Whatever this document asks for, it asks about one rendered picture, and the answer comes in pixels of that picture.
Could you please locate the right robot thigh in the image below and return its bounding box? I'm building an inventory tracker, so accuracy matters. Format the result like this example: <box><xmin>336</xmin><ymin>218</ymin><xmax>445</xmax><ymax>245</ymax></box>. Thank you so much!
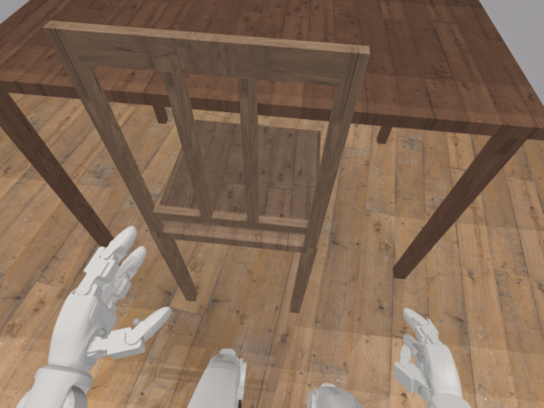
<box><xmin>307</xmin><ymin>386</ymin><xmax>364</xmax><ymax>408</ymax></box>

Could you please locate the table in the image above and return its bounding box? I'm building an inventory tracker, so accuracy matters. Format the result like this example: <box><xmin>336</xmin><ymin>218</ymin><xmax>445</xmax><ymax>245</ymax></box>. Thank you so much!
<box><xmin>0</xmin><ymin>0</ymin><xmax>544</xmax><ymax>279</ymax></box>

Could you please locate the left robot hand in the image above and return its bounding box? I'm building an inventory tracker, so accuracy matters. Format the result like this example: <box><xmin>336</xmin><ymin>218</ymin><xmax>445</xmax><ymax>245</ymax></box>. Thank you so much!
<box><xmin>48</xmin><ymin>226</ymin><xmax>172</xmax><ymax>372</ymax></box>

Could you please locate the robot thigh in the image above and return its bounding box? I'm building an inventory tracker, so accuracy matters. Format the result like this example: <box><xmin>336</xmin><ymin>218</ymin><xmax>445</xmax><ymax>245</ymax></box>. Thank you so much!
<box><xmin>307</xmin><ymin>386</ymin><xmax>364</xmax><ymax>408</ymax></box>
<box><xmin>187</xmin><ymin>354</ymin><xmax>247</xmax><ymax>408</ymax></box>

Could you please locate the right robot hand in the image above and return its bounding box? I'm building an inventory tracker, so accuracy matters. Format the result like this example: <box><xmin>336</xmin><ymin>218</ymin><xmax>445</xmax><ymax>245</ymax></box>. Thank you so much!
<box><xmin>394</xmin><ymin>308</ymin><xmax>462</xmax><ymax>402</ymax></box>

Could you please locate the left robot thigh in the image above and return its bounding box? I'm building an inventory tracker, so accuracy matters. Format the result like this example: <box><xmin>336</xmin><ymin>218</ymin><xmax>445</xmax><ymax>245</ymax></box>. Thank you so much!
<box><xmin>187</xmin><ymin>354</ymin><xmax>247</xmax><ymax>408</ymax></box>

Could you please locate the chair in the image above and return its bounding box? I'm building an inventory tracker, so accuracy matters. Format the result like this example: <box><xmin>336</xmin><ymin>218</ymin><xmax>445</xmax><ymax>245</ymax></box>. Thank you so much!
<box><xmin>43</xmin><ymin>20</ymin><xmax>370</xmax><ymax>313</ymax></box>

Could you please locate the left robot forearm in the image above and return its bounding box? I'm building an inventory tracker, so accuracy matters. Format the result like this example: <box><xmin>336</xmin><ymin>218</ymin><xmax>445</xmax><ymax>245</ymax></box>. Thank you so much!
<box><xmin>16</xmin><ymin>365</ymin><xmax>93</xmax><ymax>408</ymax></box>

